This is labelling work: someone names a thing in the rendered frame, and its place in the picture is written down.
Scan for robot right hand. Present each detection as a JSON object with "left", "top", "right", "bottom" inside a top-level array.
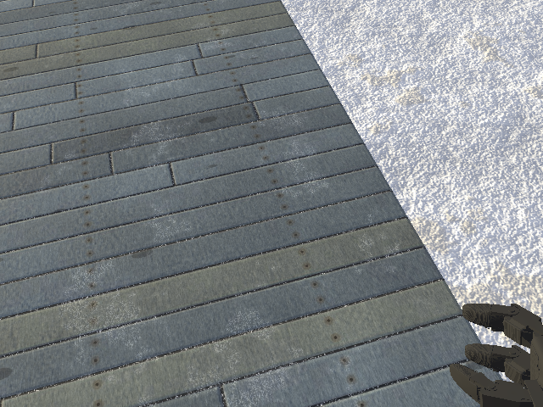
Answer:
[{"left": 450, "top": 304, "right": 543, "bottom": 407}]

